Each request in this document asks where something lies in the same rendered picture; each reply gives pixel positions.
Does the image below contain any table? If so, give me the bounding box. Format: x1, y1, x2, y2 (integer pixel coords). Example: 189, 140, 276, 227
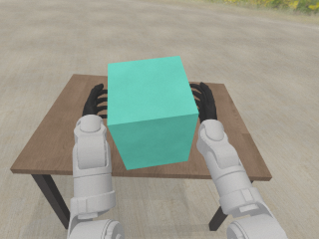
10, 74, 272, 231

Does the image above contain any carton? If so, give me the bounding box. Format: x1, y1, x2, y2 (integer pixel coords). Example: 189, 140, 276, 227
107, 56, 199, 170

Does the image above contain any left robot upper arm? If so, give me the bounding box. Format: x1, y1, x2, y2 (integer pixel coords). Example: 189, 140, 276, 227
69, 219, 126, 239

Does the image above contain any left robot hand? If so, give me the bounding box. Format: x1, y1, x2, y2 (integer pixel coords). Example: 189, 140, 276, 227
82, 84, 108, 119

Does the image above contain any robot left forearm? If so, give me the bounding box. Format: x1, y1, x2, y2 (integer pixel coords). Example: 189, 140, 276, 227
67, 115, 117, 239

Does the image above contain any right robot hand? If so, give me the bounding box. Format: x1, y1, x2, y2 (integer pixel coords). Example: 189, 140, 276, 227
189, 82, 217, 124

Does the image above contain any right robot upper arm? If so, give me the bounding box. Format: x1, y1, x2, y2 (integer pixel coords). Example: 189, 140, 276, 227
226, 213, 287, 239

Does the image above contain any robot right forearm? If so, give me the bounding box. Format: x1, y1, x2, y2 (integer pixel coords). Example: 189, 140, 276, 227
196, 119, 288, 239

